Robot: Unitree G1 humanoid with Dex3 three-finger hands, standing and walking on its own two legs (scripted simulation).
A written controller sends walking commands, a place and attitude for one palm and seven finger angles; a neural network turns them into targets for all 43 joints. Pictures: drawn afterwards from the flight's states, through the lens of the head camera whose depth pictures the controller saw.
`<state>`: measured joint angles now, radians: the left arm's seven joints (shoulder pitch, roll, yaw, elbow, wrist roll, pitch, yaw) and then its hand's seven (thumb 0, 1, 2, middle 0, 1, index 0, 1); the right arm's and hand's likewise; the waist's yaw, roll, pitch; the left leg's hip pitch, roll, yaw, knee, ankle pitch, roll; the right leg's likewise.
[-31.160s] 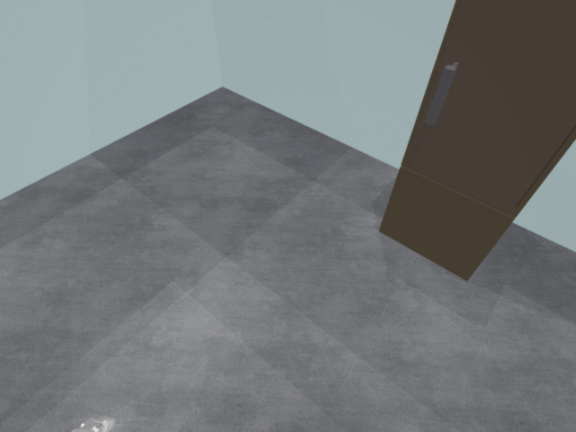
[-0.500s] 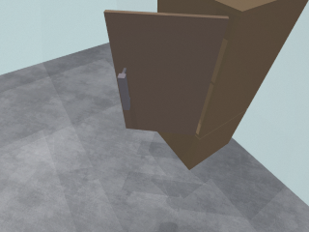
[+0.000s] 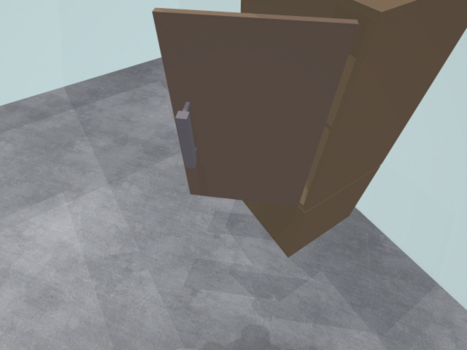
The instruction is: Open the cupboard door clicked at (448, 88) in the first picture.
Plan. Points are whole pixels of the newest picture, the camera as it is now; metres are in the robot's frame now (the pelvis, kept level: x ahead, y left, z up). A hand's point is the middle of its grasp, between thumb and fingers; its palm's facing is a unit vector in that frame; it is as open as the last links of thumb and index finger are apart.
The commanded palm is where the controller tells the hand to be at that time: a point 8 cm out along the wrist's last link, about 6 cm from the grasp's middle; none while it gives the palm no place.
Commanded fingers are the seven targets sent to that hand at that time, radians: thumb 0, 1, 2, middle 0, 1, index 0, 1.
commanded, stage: come to a stop and stand still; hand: left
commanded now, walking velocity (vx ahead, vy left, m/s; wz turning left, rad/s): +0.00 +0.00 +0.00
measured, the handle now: (189, 135) +0.60 +0.16 -0.03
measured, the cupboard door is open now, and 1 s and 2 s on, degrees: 49 49 49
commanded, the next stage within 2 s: look again from close up in 0.92 s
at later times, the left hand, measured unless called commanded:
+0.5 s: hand out of the picture -0.02 +0.22 -0.16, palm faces +0.02 -0.97 -0.25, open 7.4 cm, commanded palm none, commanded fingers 0.00 0.90 0.90 -0.20 -0.30 -0.20 -0.30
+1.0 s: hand out of the picture -0.09 +0.22 -0.17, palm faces +0.01 -0.98 -0.20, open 7.4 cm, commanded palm none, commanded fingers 0.00 0.90 0.90 -0.20 -0.30 -0.20 -0.30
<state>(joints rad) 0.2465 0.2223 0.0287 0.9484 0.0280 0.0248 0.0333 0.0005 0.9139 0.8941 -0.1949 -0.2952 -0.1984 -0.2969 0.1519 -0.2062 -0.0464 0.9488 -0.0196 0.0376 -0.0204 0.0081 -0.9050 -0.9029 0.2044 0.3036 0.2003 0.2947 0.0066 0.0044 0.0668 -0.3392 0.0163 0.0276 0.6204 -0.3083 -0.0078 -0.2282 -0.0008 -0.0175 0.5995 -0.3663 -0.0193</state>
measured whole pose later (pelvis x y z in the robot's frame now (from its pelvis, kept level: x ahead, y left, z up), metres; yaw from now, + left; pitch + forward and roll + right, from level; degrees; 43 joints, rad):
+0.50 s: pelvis -0.05 +0.02 +0.00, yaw +0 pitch -2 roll -1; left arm 0.32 0.25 0.01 0.95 0.02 0.02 0.02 0.00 0.91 0.89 -0.20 -0.30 -0.20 -0.30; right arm 0.28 -0.20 -0.02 0.96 -0.03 0.02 0.00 0.01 -0.90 -0.90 0.20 0.30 0.20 0.29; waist 0.00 -0.01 -0.01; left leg -0.32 -0.01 0.03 0.52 -0.17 0.04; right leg -0.23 0.01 -0.02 0.52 -0.25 0.00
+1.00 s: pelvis -0.07 +0.03 +0.01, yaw +0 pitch -3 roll -1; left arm 0.35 0.21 0.00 1.07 0.03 0.00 0.02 0.00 0.91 0.89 -0.20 -0.30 -0.20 -0.30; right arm 0.28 -0.20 -0.03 1.09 -0.02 0.01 0.00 0.01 -0.90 -0.90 0.20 0.30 0.20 0.29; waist 0.00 -0.02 0.00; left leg -0.30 -0.03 0.04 0.45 -0.14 0.06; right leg -0.23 -0.01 0.00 0.47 -0.22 0.01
